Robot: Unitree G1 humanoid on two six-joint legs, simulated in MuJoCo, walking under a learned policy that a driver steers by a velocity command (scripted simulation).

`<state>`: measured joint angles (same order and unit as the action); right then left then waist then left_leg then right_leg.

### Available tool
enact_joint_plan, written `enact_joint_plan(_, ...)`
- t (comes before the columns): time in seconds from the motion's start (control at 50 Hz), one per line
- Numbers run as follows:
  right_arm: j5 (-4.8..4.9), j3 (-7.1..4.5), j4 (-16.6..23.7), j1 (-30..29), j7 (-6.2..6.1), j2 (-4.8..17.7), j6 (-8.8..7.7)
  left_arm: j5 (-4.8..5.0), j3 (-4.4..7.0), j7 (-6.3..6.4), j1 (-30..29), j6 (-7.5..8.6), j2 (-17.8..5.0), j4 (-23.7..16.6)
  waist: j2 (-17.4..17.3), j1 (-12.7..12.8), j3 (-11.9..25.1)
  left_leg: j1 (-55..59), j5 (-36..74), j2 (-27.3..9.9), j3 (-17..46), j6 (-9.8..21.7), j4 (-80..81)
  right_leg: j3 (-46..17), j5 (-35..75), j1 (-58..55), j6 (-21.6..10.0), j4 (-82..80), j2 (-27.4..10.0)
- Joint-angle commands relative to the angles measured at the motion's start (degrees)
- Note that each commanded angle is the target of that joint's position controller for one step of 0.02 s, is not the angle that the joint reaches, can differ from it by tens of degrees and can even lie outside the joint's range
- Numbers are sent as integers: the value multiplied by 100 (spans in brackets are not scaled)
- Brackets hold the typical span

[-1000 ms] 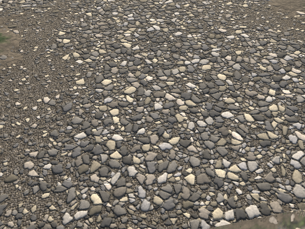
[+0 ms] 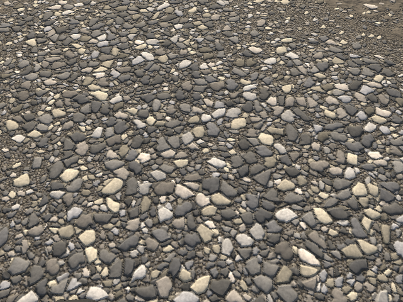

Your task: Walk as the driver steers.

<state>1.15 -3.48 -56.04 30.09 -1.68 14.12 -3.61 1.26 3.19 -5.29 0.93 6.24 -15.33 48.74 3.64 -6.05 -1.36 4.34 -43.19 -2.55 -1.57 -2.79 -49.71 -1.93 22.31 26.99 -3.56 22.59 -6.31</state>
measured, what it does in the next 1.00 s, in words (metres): goes down, turning left: left foot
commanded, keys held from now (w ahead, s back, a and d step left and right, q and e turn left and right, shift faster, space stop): w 0.18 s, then w+q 0.82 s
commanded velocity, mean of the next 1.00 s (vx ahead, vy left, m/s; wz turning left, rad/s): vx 0.50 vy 0.00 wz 0.35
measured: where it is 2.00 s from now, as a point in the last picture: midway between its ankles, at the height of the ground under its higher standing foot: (120, 177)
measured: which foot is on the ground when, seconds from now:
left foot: down 0.00-0.00, up 0.02-0.52, down 0.54-1.00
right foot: down 0.00-0.56, up 0.58-1.00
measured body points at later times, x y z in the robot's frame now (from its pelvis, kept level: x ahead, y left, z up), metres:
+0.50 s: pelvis +0.29 -0.02 -0.04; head +0.31 -0.01 +0.40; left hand +0.23 +0.24 -0.19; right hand +0.53 -0.22 -0.13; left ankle +0.44 +0.10 -0.75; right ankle +0.13 -0.13 -0.77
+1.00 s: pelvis +0.56 +0.03 -0.03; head +0.59 +0.06 +0.42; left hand +0.70 +0.34 -0.11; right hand +0.69 -0.23 -0.14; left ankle +0.44 +0.09 -0.77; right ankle +0.76 -0.04 -0.75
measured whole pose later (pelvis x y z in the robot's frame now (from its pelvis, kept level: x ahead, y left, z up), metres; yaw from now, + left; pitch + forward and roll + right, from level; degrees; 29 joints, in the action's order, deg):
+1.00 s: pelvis +0.56 +0.03 -0.03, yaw +23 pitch +3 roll +0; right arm 1.5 -4.7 -45.7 22.5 -0.8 14.5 -3.0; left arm 0.4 3.1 -0.7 -1.2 6.6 -14.7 43.9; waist 1.9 -5.2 0.2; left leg -5.8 -20.4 6.4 12.1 4.1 -24.3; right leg -5.1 -0.6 30.1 1.0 26.7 0.0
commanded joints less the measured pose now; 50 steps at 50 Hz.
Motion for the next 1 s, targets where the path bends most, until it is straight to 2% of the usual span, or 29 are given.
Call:
enact_joint_plan(0.02,-45,4,62,333,121,-84,-105,-281,288,90,3123,19,-1210,1008,1377,1246,1413,-4163,-809,417,695,149,-5382,-313,2247,-5466,-361,1978,-727)
enact_joint_plan(0.04,178,84,34,1117,155,-103,-312,-250,270,125,3231,-19,-1292,945,2166,1058,2225,-4997,-719,577,1677,268,-6045,-1356,3156,-5952,-781,2476,-1142)
enact_joint_plan(0.06,347,52,334,748,113,166,-403,-89,404,141,3530,-170,-1507,1053,1970,1263,2861,-5430,-328,548,1557,202,-6220,-2701,66,-5926,-1387,1216,-1786)
enact_joint_plan(0.08,460,64,640,-92,7,279,-395,-1,359,183,3066,-209,-1372,1046,592,1070,2310,-5810,654,131,970,239,-5403,-3370,-3153,-5048,-1388,2,-1861)
enact_joint_plan(0.1,435,53,737,-580,-122,383,-313,-84,266,230,2242,-165,-1134,748,40,935,1584,-5806,1483,-123,663,308,-5369,-3742,-4111,-3821,-1420,-574,-1985)
enact_joint_plan(0.12,296,16,801,-690,-178,558,-186,-223,124,221,1336,-30,-905,418,-304,614,1030,-5286,2303,-445,812,372,-4519,-3649,-3781,-2375,-1460,-648,-2055)
enact_joint_plan(0.14,77,-35,751,-789,-165,552,-96,-244,52,226,930,76,-577,402,-264,459,662,-4765,2611,-649,1015,477,-4034,-3216,-3102,-1375,-1306,-505,-1856)
enact_joint_plan(0.16,-22,-39,759,-805,-129,304,2,-258,2,249,918,105,-450,520,-129,312,263,-4329,2804,-735,964,413,-3286,-2231,-2506,-527,-1066,-618,-1356)
enact_joint_plan(0.18,-51,-56,839,-884,-112,238,11,-238,10,310,993,83,-464,565,232,272,100,-4162,2910,-749,896,375,-2561,-1604,-2147,-378,-991,-752,-964)
enact_joint_plan(0.2,-54,-50,903,-1057,-91,198,-8,-261,23,400,1214,89,-507,651,448,328,44,-4254,3161,-719,825,294,-2118,-1258,-1455,-530,-1026,-821,-886)
enact_joint_plan(0.24,-67,-61,1009,-1408,-9,215,-45,-258,37,553,1567,83,-461,750,316,431,123,-4323,3813,-674,769,250,-1107,-711,-653,-965,-990,-844,-781)
enact_joint_plan(0.28,-55,-8,1110,-1850,85,71,-68,-167,66,634,1754,40,-509,797,57,575,159,-4348,4532,-516,670,371,-70,-297,-562,-1464,-804,-926,-697)
enact_joint_plan(0.36,10,16,1373,-2745,239,-11,-26,-103,97,689,2095,-20,-537,914,-130,883,-178,-4399,5146,-183,432,537,900,281,-1111,-2138,-517,-1178,-661)
enact_joint_plan(0.44,0,14,1704,-3294,394,-36,-28,-127,135,684,2309,-166,-569,1007,-244,995,-449,-4879,4500,-84,241,729,1132,516,-835,-3036,-445,-874,-956)
enact_joint_plan(0.5,-42,-66,1833,-3096,483,124,-21,-90,206,710,1998,-276,-831,828,61,737,-111,-3956,3450,325,-406,995,1214,858,1517,-3152,-301,62,-923)
enact_joint_plan(0.52,-37,-166,1750,-2565,492,316,-15,-90,227,730,1904,-312,-910,764,159,425,244,-3146,3306,550,-560,1107,1271,983,2329,-3046,-241,851,-859)
enact_joint_plan(0.54,-18,-339,1498,-1565,468,643,-1,-84,218,742,1767,-315,-912,685,49,-97,738,-1684,3713,678,-421,1317,1641,1118,2180,-2444,-75,2107,-661)
enact_joint_plan(0.56,-20,-542,1329,-622,335,1299,48,-193,148,738,1758,-225,-721,500,-883,-353,1381,124,4151,-419,1418,1792,1871,1256,-173,-860,206,4176,-244)
enact_joint_plan(0.58,33,-541,1398,-692,351,1603,0,-201,-80,568,2262,20,-62,357,-1986,169,2147,1920,3541,-1772,4764,2981,2892,347,-5265,1334,448,6082,1046)
enact_joint_plan(0.6,-56,-427,1352,-448,320,1148,7,-30,68,452,1618,281,-602,236,-1304,-173,2088,1980,2803,-1623,4773,2712,3231,-556,-5164,2143,260,6140,727)
enact_joint_plan(0.62,-98,-363,1388,-835,287,901,-38,110,114,454,1060,352,-748,23,-1075,-62,1270,1231,3082,-1403,3865,2411,3249,-444,-4776,2334,128,5771,482)
enact_joint_plan(0.64,-70,-313,1498,-1372,308,767,-77,32,115,502,933,330,-639,-6,-275,306,722,46,3618,-1133,3151,2160,3369,-415,-4353,1883,111,5069,219)
enact_joint_plan(0.66,-83,-262,1595,-1721,310,619,-102,-83,187,561,984,235,-672,36,-218,523,582,-688,4126,-956,2699,2011,3449,-370,-4196,1381,167,4523,58)
enact_joint_plan(0.7,-90,-240,1672,-1867,287,609,-99,-140,219,587,1182,28,-563,2,-391,787,485,-1540,4462,-704,2318,1938,3622,-314,-4046,747,294,3994,-13)
enact_joint_plan(0.76,-21,-303,1580,-1510,148,849,-112,-236,199,647,685,-74,-396,-261,-544,692,332,-1963,4624,-528,1923,1941,3779,-171,-3219,779,565,3052,125)
enact_joint_plan(0.84,2,-311,1451,-1078,88,861,-79,-181,127,593,-187,-22,-257,-580,-745,380,170,-2023,3970,-255,1777,1611,3699,-176,-1923,576,589,1450,423)
enact_joint_plan(0.9,39,-319,1353,-868,106,885,-52,-117,112,537,-597,26,-319,-796,-884,222,126,-1902,3710,-292,1985,1500,3530,-185,-1707,263,566,887,599)
enact_joint_plan(0.96,52,-309,1311,-749,69,833,3,-73,144,460,-707,123,-513,-947,-966,213,147,-1363,3711,-448,2452,1464,3079,-277,-2206,139,485,454,681)
enact_joint_plan(1.0,32,-315,1362,-852,34,856,45,-48,193,436,-389,214,-645,-911,-1178,425,231,-1170,3945,-468,2719,1394,2698,-227,-2646,-344,340,206,722)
